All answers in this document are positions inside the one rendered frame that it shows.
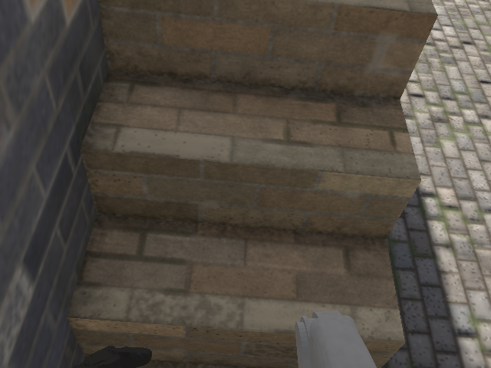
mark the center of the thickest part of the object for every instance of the left robot hand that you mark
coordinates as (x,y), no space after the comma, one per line
(124,357)

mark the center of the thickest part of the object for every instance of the robot right thigh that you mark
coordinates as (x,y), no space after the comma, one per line
(330,340)

